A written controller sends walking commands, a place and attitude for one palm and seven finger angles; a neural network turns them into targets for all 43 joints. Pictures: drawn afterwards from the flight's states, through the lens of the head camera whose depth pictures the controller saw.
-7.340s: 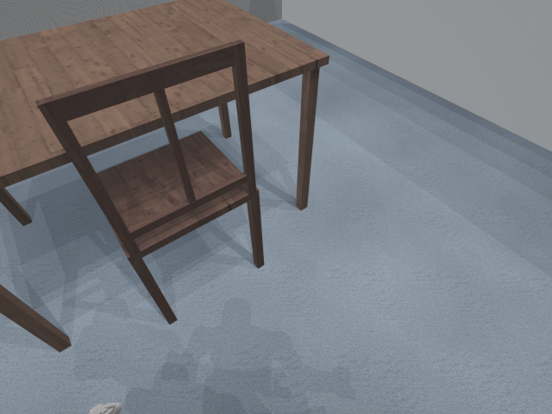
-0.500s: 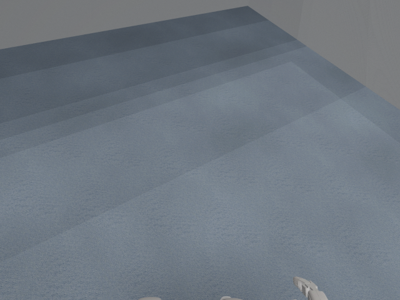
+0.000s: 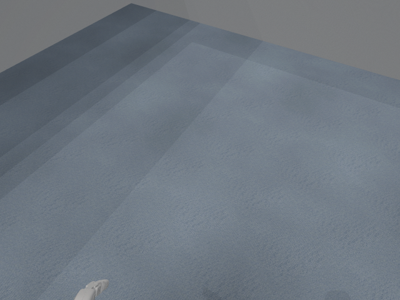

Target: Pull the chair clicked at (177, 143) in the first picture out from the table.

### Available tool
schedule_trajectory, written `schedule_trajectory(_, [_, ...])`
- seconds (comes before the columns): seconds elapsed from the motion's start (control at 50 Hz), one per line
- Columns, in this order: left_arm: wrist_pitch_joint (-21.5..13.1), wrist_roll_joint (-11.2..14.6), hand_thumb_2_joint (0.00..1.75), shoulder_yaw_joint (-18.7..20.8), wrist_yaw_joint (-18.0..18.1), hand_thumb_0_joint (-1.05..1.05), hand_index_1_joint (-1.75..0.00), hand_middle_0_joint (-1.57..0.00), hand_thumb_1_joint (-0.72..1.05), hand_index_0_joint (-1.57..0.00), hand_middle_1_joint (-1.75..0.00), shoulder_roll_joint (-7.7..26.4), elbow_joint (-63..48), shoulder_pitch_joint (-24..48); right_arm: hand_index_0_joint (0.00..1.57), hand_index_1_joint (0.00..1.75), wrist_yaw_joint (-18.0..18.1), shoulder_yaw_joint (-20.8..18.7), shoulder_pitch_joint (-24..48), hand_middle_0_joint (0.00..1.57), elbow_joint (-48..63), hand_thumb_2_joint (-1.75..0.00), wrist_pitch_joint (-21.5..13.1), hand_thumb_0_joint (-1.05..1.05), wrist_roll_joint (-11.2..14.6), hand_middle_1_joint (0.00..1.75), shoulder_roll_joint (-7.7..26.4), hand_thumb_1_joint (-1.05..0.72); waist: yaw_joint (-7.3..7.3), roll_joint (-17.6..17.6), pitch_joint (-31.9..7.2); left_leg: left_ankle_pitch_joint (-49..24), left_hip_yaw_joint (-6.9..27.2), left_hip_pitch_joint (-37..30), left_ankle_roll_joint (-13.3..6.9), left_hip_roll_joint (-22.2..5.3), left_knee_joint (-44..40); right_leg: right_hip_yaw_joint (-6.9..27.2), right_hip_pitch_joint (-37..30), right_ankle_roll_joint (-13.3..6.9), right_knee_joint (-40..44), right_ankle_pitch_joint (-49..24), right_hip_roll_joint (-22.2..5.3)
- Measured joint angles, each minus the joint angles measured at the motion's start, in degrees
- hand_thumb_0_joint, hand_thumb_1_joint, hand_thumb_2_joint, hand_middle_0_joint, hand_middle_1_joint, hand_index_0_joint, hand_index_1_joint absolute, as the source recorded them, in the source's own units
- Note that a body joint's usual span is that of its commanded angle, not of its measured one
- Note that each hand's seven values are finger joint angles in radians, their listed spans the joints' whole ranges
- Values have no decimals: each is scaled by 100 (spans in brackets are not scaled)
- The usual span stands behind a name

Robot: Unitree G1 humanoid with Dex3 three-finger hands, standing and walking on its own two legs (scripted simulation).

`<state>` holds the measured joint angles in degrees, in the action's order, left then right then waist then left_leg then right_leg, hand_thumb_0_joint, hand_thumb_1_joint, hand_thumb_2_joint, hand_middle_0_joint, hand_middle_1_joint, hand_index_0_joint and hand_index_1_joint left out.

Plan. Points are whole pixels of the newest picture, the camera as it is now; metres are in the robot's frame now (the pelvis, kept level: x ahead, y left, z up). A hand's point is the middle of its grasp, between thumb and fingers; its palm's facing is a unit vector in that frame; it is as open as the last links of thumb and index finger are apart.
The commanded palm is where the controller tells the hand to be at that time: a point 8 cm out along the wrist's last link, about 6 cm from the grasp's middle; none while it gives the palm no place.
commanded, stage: turn to face it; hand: left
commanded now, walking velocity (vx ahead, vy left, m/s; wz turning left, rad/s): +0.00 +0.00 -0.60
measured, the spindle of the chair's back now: out of the picture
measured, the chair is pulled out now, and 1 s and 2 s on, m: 0.00 0.00 0.00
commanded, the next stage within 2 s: none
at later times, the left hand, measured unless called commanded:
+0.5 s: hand out of the picture +0.09 +0.17 -0.16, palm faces -0.19 -0.96 -0.23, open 7.4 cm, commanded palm none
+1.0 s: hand (134, 283) +0.18 +0.16 -0.16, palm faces -0.53 -0.82 -0.22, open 7.4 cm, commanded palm none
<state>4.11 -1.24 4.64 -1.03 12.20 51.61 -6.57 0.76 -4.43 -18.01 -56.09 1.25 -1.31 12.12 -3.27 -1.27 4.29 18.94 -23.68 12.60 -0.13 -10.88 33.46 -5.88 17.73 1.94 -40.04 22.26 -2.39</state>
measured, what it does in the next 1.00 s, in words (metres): steps on the spot, turning right: right foot, then left foot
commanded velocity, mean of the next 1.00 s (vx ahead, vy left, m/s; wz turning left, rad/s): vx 0.00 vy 0.00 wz -0.60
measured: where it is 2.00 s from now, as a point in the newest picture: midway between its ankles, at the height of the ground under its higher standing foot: outside the picture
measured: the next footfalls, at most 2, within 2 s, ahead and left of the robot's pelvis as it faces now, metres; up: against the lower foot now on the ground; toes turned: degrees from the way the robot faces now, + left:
right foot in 0.02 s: +0.03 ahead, -0.11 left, +0.00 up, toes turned -8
left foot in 0.60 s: +0.07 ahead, +0.10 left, +0.00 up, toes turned -18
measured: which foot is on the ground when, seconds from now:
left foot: down 0.00-0.02, up 0.04-0.58, down 0.60-1.00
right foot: up 0.00-0.00, down 0.02-0.60, up 0.62-1.00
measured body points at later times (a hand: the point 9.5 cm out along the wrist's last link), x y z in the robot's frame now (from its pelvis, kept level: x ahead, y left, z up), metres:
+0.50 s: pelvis +0.00 -0.01 +0.01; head +0.04 -0.02 +0.45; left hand +0.10 +0.22 -0.14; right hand +0.05 -0.29 -0.13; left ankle +0.03 +0.12 -0.69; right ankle -0.01 -0.11 -0.73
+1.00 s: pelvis +0.00 +0.03 +0.01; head +0.04 +0.02 +0.46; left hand +0.21 +0.20 -0.14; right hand -0.11 -0.20 -0.13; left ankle +0.03 +0.11 -0.73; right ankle -0.11 -0.09 -0.68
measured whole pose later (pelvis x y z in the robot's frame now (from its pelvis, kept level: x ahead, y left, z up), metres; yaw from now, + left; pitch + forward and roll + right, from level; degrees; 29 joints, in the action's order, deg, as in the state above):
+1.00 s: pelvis +0.00 +0.03 +0.01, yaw -35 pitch +0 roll -2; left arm 5.3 -1.3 5.5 -1.4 14.7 53.3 -10.4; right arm 1.1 -3.0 -14.8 -52.9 1.0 -1.2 10.6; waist -0.9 0.3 4.2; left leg 16.9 -15.9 10.6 -1.1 -7.5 28.2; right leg -2.2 22.7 4.5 -52.0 24.8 -3.5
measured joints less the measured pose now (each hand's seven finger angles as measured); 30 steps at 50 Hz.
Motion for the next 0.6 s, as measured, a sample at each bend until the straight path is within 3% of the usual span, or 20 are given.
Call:
schedule_trajectory(0.04, [-140, -19, 90, -45, 29, 0, -30, -20, 91, -20, -30, -19, -89, 60, 21, 30, -20, -20, -96, 20, -21, -90, 58, 1, 31, 30, 87, -90, 8, -75, -57, 351, 54, 211, 175, -123, 578, -7, -220, -181, 551, -327, 63])
schedule_trajectory(0.1, [-246, 22, 90, -134, 114, 0, -30, -20, 91, -20, -30, -105, -126, 84, 20, 30, 6, -28, 5, 20, -34, -90, 286, 1, 47, 30, 191, -90, -4, -241, -41, 1097, 1117, 872, 380, 74, 2048, 93, -160, -458, 408, -215, 229])
schedule_trajectory(0.14, [-259, 40, 90, -146, 160, 0, -30, -20, 91, -20, -30, -124, -125, 18, 20, 30, 7, -21, 123, 20, -4, -90, 334, 1, 38, 30, 183, -91, 22, -212, -51, 885, 1541, 1201, 460, 223, 2712, 227, -259, -504, 638, -366, 283])
schedule_trajectory(0.2, [-264, 64, 90, -164, 171, 0, -30, -20, 91, -20, -30, -126, -70, -99, 20, 30, -9, -5, 321, 19, 119, -90, 294, 1, 29, 30, 141, -91, 52, -147, -57, 362, 1903, 1500, 575, 297, 3009, 427, -398, -558, 1031, -629, 370])
schedule_trajectory(0.3, [-289, 71, 90, -185, 124, 0, -30, -20, 91, -20, -30, -161, 22, -311, 20, 30, 5, 10, 646, 20, 290, -90, 242, 1, 29, 30, 108, -91, 166, -85, -53, 88, 2229, 1632, 685, 374, 2813, 715, -452, -597, 1320, -855, 513])
schedule_trajectory(0.42, [-249, 39, 90, -159, 108, 0, -30, -20, 90, -20, -30, -186, 114, -596, 20, 30, 39, 29, 1004, 20, 386, -90, 241, 1, 51, 30, 119, -91, 386, -9, -30, 268, 2307, 1435, 675, 573, 2253, 1019, -376, -566, 1332, -939, 682])
schedule_trajectory(0.52, [-168, 7, 90, -95, 134, 0, -30, -20, 90, -20, -30, -88, 199, -803, 20, 30, 70, 69, 1250, 20, 526, -90, 190, 1, 105, 30, 62, -91, 566, 165, -20, 517, 2301, 998, 540, 859, 1302, 1332, -219, -445, 1247, -981, 792])
schedule_trajectory(0.58, [-93, 26, 90, -42, 146, 0, -30, -20, 90, -20, -30, 27, 250, -875, 20, 30, 97, 122, 1284, 20, 644, -90, 86, 1, 145, 30, 0, -91, 600, 296, -62, 72, 2265, 470, 426, 996, 128, 1519, -47, -308, 1045, -931, 869])
schedule_trajectory(0.6, [-60, 50, 90, -21, 145, 0, -30, -20, 90, -20, -30, 83, 258, -884, 20, 30, 110, 144, 1271, 20, 672, -90, 31, 1, 141, 30, -32, -90, 586, 365, -76, -141, 2214, 344, 221, 1023, -171, 1578, 49, -256, 875, -863, 885])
